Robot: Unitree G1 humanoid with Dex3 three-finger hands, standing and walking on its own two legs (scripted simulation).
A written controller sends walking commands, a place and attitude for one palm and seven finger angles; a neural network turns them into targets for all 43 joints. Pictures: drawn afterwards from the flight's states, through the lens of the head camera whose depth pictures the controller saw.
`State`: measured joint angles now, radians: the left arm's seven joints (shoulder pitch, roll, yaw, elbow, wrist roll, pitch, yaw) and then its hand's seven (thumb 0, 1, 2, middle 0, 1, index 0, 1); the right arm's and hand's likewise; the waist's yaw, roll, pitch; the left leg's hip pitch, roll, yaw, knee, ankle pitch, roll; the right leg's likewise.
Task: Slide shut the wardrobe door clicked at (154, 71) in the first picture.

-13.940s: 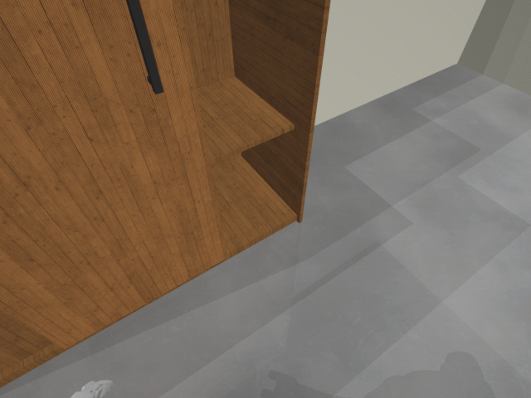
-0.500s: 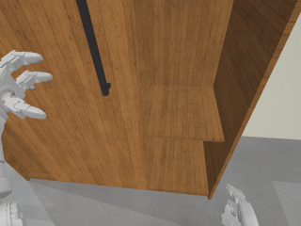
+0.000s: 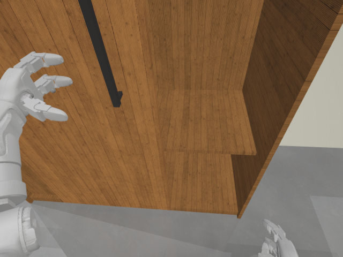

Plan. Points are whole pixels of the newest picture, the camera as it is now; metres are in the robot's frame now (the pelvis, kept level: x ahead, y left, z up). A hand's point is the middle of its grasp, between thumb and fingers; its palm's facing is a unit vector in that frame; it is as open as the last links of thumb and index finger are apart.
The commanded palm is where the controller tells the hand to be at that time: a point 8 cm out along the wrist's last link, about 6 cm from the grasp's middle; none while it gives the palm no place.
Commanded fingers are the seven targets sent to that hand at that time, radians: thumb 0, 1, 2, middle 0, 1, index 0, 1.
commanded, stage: move the hooked fingers beside the handle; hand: left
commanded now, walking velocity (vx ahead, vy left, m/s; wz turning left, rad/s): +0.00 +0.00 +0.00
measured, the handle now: (102, 46) +0.50 +0.18 +0.27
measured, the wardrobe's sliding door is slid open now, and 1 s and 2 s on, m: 0.39 0.39 0.39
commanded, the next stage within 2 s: feel for the door with the fingertips in 1.92 s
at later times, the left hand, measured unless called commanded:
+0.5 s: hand (68, 74) +0.43 +0.25 +0.24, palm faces +0.02 -1.00 -0.04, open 14.0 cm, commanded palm +0.41 +0.30 +0.23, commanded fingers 0.00 -0.50 0.30 -0.30 -1.20 -0.30 -1.20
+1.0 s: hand (74, 75) +0.45 +0.24 +0.22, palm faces +0.00 -1.00 -0.05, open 13.9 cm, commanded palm +0.43 +0.30 +0.23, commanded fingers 0.00 -0.50 0.30 -0.30 -1.20 -0.30 -1.20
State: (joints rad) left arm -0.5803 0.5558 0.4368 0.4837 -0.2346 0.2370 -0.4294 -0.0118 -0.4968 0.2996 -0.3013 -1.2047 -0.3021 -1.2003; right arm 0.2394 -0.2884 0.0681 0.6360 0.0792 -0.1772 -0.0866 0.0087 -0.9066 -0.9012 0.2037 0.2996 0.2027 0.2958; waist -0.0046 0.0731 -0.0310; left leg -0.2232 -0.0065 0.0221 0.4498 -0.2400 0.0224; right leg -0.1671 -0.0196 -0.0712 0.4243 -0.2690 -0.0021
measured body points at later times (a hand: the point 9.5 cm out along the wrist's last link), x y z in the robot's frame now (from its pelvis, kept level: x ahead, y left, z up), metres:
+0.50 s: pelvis +0.00 +0.00 +0.00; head +0.01 -0.02 +0.45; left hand +0.43 +0.30 +0.24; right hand +0.10 -0.27 -0.11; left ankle +0.00 +0.11 -0.74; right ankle -0.03 -0.12 -0.74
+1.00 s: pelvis +0.00 +0.01 +0.00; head +0.02 -0.01 +0.45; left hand +0.44 +0.30 +0.23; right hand +0.06 -0.27 -0.11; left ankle +0.00 +0.11 -0.74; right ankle -0.03 -0.12 -0.74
